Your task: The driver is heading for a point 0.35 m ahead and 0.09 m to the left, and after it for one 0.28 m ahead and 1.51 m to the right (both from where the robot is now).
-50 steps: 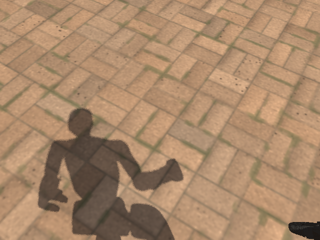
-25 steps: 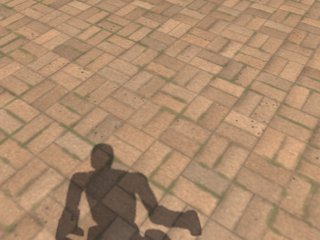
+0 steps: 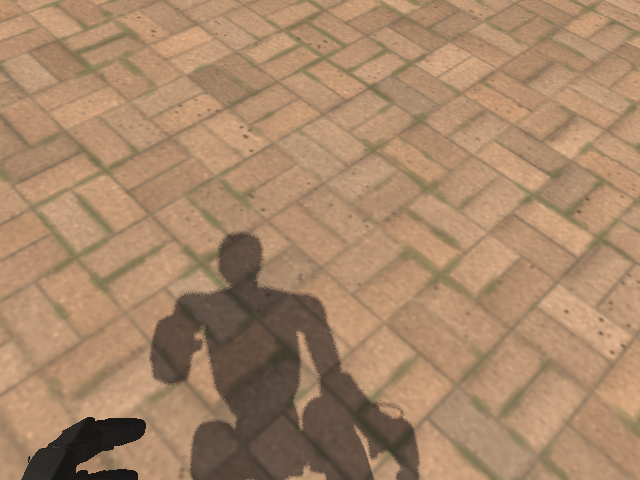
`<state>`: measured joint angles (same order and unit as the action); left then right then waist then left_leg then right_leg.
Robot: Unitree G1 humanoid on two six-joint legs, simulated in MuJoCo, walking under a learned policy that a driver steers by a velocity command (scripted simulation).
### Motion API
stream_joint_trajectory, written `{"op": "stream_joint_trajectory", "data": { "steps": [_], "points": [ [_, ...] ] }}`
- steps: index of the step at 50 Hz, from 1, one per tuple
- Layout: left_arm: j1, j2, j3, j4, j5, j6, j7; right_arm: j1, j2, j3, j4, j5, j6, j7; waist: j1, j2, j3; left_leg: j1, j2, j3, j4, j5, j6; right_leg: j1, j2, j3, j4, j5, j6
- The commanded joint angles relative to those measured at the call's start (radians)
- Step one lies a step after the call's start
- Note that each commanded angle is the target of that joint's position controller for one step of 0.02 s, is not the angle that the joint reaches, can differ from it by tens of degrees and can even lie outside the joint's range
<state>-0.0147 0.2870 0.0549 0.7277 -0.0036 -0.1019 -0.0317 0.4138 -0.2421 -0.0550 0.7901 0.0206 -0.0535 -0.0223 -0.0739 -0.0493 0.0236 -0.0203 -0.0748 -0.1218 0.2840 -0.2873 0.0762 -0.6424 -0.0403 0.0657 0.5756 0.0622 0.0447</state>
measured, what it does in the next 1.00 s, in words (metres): walks ahead: right foot, then left foot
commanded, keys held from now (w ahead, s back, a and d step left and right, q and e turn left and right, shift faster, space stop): w+q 0.20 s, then e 0.80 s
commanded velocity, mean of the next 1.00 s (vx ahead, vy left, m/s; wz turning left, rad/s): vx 0.21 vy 0.00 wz -0.09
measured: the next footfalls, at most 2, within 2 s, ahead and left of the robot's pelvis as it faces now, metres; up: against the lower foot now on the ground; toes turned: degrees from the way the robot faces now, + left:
right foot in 0.14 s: +0.29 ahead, -0.13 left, +0.00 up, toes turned +8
left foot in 0.54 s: +0.39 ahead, +0.13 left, +0.00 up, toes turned +2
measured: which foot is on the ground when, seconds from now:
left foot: down 0.00-0.14, up 0.16-0.52, down 0.54-0.94, up 0.96-1.00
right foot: up 0.00-0.12, down 0.14-0.54, up 0.56-0.92, down 0.94-1.00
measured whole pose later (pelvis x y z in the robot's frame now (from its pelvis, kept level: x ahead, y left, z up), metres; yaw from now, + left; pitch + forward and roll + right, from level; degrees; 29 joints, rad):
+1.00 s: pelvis +0.31 -0.02 -0.02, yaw -11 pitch +1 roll +2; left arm 0.18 0.31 0.07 0.68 0.01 0.05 -0.01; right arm 0.12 -0.31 -0.08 0.77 -0.01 0.02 -0.03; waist 0.00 0.02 0.05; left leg -0.41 0.08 0.08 0.83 -0.47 -0.05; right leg -0.34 0.00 -0.02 0.61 -0.31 -0.05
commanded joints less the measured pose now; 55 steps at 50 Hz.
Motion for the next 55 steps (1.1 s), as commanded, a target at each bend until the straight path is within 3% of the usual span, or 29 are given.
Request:
{"op": "stream_joint_trajectory", "data": {
  "steps": [1, 5, 6, 7, 8, 9, 10, 11, 12, 14, 17, 22, 26, 27, 28, 29, 30, 32, 35, 40, 44, 46, 47, 48, 49, 50, 52, 53, 55],
  "points": [
    [-0.14, 0.071, 0.014, -0.111, -0.008, -0.019, -0.008, 0.022, -0.19, -0.056, -0.039, 0.011, -0.008, -0.012, 0.006, 0.133, 0.053, -0.112, 0.228, -0.18, -0.06, 0.222, 0.114, 0.094, 0.038, -0.005, -0.086, 0.067, -0.009],
    [-0.027, 0.125, 0.038, -0.094, -0.005, -0.032, -0.003, 0.003, -0.196, -0.067, -0.043, 0.003, 0.015, -0.019, 0.065, 0.174, -0.004, -0.012, 0.244, -0.226, 0.104, 0.483, 0.083, 0.231, 0.057, -0.024, -0.109, -0.095, -0.061],
    [0.094, 0.155, 0.055, -0.066, -0.002, -0.035, 0.005, -0.017, -0.181, -0.06, -0.055, -0.003, 0.019, -0.013, 0.128, 0.17, -0.091, -0.038, 0.19, -0.196, 0.25, 0.585, 0.055, 0.411, 0.055, -0.04, -0.128, -0.085, -0.093],
    [0.267, 0.199, 0.067, -0.049, 0.016, -0.034, 0.014, -0.042, -0.142, -0.042, -0.087, -0.017, 0.02, -0.007, 0.204, 0.124, -0.259, -0.187, 0.129, -0.164, 0.508, 0.456, 0.022, 0.72, -0.079, 0.084, -0.073, -0.14, -0.155],
    [0.376, 0.271, 0.084, -0.02, 0.026, -0.024, 0.014, 0.122, -0.028, -0.011, -0.104, 0.0, 0.009, -0.002, 0.139, -0.204, -0.442, -0.569, -0.03, -0.073, 0.891, -0.161, -0.057, 1.121, -0.344, 0.56, -0.139, -0.34, -0.318],
    [0.366, 0.19, 0.065, -0.018, 0.006, -0.022, 0.007, 0.143, -0.111, -0.017, -0.085, 0.026, 0.002, -0.003, 0.14, -0.248, -0.439, -0.7, 0.022, -0.098, 1.052, -0.284, -0.063, 1.108, -0.389, 0.769, -0.257, -0.546, -0.331],
    [0.301, 0.117, 0.047, -0.033, 0.001, -0.014, 0.014, 0.028, -0.189, -0.039, -0.091, 0.032, 0.004, -0.002, 0.16, -0.132, -0.262, -0.752, 0.075, -0.075, 1.087, -0.2, -0.067, 0.959, -0.343, 0.595, -0.284, -0.576, -0.282],
    [0.245, 0.097, 0.037, -0.029, 0.01, -0.006, 0.017, -0.062, -0.196, -0.039, -0.107, 0.014, 0.004, -0.005, 0.152, -0.03, -0.146, -0.71, 0.105, -0.032, 1.056, -0.125, -0.072, 0.783, -0.295, 0.445, -0.293, -0.383, -0.259],
    [0.214, 0.085, 0.031, -0.015, 0.022, -0.003, 0.013, -0.113, -0.176, -0.038, -0.119, -0.007, 0.001, -0.006, 0.127, 0.006, -0.067, -0.661, 0.119, -0.024, 1.009, -0.104, -0.075, 0.631, -0.252, 0.337, -0.298, -0.134, -0.259],
    [0.191, 0.069, 0.021, 0.004, 0.033, -0.012, 0.005, -0.086, -0.133, -0.035, -0.117, -0.01, 0.008, -0.003, 0.064, -0.024, -0.055, -0.54, 0.137, -0.012, 0.919, -0.128, -0.078, 0.495, -0.203, 0.199, -0.304, 0.226, -0.27],
    [0.168, 0.1, 0.024, 0.034, 0.007, -0.017, 0.004, -0.107, -0.067, -0.009, -0.127, -0.032, 0.011, -0.003, 0.037, -0.036, -0.07, -0.469, 0.139, 0.05, 0.654, -0.089, -0.105, 0.435, -0.183, 0.104, -0.316, 0.475, -0.3],
    [0.211, 0.18, 0.048, 0.059, -0.021, 0.033, 0.023, -0.238, -0.105, -0.005, -0.147, -0.024, 0.013, 0.01, 0.077, -0.049, -0.11, -0.321, 0.076, 0.073, 0.366, 0.183, -0.117, 0.426, -0.144, 0.079, -0.288, 0.296, -0.253],
    [0.217, 0.15, 0.038, 0.059, -0.032, 0.056, 0.037, -0.24, -0.159, -0.03, -0.15, -0.034, 0.007, 0.002, 0.044, -0.042, -0.093, -0.145, 0.083, 0.057, 0.141, 0.325, -0.062, 0.369, -0.094, 0.143, -0.162, -0.013, -0.164],
    [0.239, 0.1, 0.023, 0.05, -0.017, 0.053, 0.037, -0.211, -0.212, -0.044, -0.158, -0.047, 0.007, -0.009, 0.044, 0.031, -0.133, -0.038, 0.207, -0.033, 0.121, 0.502, -0.014, 0.312, -0.03, 0.112, -0.044, -0.173, -0.111],
    [0.322, 0.035, 0.003, 0.044, 0.009, 0.05, 0.034, -0.191, -0.264, -0.053, -0.178, -0.06, 0.023, -0.023, 0.072, 0.236, -0.203, 0.119, 0.43, -0.206, 0.166, 0.796, 0.097, 0.147, 0.076, 0.023, 0.188, -0.628, -0.044],
    [0.362, 0.071, 0.01, 0.04, -0.016, 0.057, 0.041, -0.159, -0.241, -0.052, -0.163, -0.056, 0.039, -0.018, 0.054, 0.331, -0.255, 0.108, 0.523, -0.327, 0.121, 0.704, 0.21, 0.057, 0.087, -0.02, 0.39, -0.793, -0.012],
    [0.343, 0.14, 0.032, 0.043, -0.023, 0.075, 0.049, -0.182, -0.198, -0.041, -0.168, -0.044, 0.041, -0.013, 0.049, 0.247, -0.215, 0.065, 0.469, -0.298, 0.086, 0.531, 0.205, 0.017, 0.049, 0.001, 0.518, -0.739, 0.005],
    [0.325, 0.152, 0.049, 0.052, -0.022, 0.118, 0.068, -0.289, -0.143, -0.022, -0.175, -0.036, 0.037, -0.007, 0.082, 0.19, -0.138, -0.053, 0.386, -0.161, 0.05, 0.375, 0.146, 0.005, 0.009, 0.005, 0.59, -0.618, 0.031],
    [0.317, 0.109, 0.047, 0.023, -0.015, 0.151, 0.072, -0.351, -0.145, -0.025, -0.158, -0.05, 0.032, -0.009, 0.107, 0.2, -0.091, -0.2, 0.34, -0.019, 0.0, 0.36, 0.147, 0.093, 0.002, -0.036, 0.572, -0.497, 0.058],
    [0.223, 0.073, 0.027, -0.049, -0.01, 0.152, 0.042, -0.346, -0.178, -0.041, -0.128, -0.04, 0.039, -0.023, 0.076, 0.191, -0.12, -0.17, 0.369, 0.066, 0.01, 0.385, 0.163, 0.189, -0.024, -0.071, 0.317, -0.426, 0.036],
    [0.218, 0.108, 0.037, -0.078, -0.012, 0.159, 0.017, -0.33, -0.218, -0.056, -0.103, -0.017, 0.047, -0.014, 0.079, 0.195, -0.123, -0.138, 0.405, 0.082, 0.062, 0.387, 0.137, 0.279, -0.006, -0.115, 0.147, -0.405, -0.016],
    [0.268, 0.112, 0.046, -0.064, -0.007, 0.162, 0.012, -0.329, -0.212, -0.057, -0.086, 0.004, 0.051, -0.013, 0.113, 0.171, -0.119, -0.182, 0.371, 0.134, 0.152, 0.292, 0.069, 0.403, 0.032, -0.144, -0.039, -0.278, -0.065],
    [0.295, 0.149, 0.06, -0.06, -0.002, 0.162, 0.02, -0.27, -0.179, -0.052, -0.058, -0.001, 0.053, -0.009, 0.109, 0.085, -0.108, -0.26, 0.32, 0.198, 0.267, 0.165, -0.007, 0.497, 0.019, -0.077, -0.141, -0.151, -0.103],
    [0.31, 0.272, 0.088, -0.082, 0.001, 0.16, 0.042, -0.253, -0.115, -0.034, -0.079, -0.047, 0.053, -0.002, 0.074, -0.225, -0.104, -0.513, 0.186, 0.309, 0.578, -0.198, -0.122, 0.64, -0.239, 0.272, -0.193, 0.216, -0.209],
    [0.298, 0.301, 0.085, -0.114, 0.033, 0.141, 0.035, -0.359, -0.136, -0.038, -0.127, -0.05, 0.052, -0.012, 0.133, -0.257, -0.106, -0.658, 0.065, 0.164, 0.786, -0.413, -0.153, 0.573, -0.368, 0.466, -0.24, 0.262, -0.398],
    [0.29, 0.259, 0.074, -0.113, 0.041, 0.119, 0.028, -0.392, -0.173, -0.05, -0.126, -0.034, 0.055, -0.018, 0.145, -0.139, -0.113, -0.67, 0.087, 0.081, 0.882, -0.363, -0.141, 0.562, -0.318, 0.4, -0.252, 0.193, -0.393],
    [0.202, 0.205, 0.062, -0.12, 0.008, 0.103, 0.037, -0.345, -0.175, -0.059, -0.093, -0.027, 0.062, -0.031, 0.089, -0.057, -0.094, -0.681, 0.112, 0.049, 0.864, -0.199, -0.129, 0.554, -0.219, 0.283, -0.233, 0.092, -0.287],
    [0.173, 0.187, 0.054, -0.127, -0.006, 0.106, 0.044, -0.332, -0.184, -0.063, -0.087, -0.033, 0.064, -0.037, 0.075, -0.064, -0.093, -0.663, 0.112, 0.046, 0.854, -0.15, -0.137, 0.54, -0.2, 0.26, -0.23, 0.11, -0.269],
    [0.181, 0.175, 0.047, -0.135, -0.002, 0.112, 0.055, -0.307, -0.167, -0.061, -0.081, -0.027, 0.058, -0.031, 0.065, -0.072, -0.127, -0.613, 0.087, 0.049, 0.858, -0.087, -0.15, 0.535, -0.172, 0.24, -0.226, 0.156, -0.27]
  ]
}}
